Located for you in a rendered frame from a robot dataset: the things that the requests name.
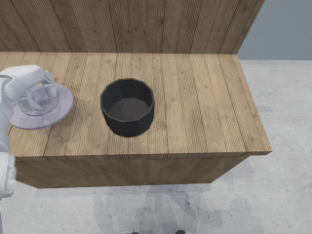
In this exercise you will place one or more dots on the lid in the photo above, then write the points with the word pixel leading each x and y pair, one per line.
pixel 50 114

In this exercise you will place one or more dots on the table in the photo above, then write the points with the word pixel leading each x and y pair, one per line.
pixel 205 120

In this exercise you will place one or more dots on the left robot upper arm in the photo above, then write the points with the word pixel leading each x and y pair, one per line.
pixel 8 173

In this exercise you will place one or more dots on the knob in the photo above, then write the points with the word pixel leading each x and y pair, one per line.
pixel 40 96

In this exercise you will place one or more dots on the robot left forearm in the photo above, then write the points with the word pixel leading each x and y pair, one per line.
pixel 11 89

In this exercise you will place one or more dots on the robot left hand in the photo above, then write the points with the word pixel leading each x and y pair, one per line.
pixel 31 75

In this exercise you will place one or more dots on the pot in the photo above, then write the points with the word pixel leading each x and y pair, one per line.
pixel 128 107

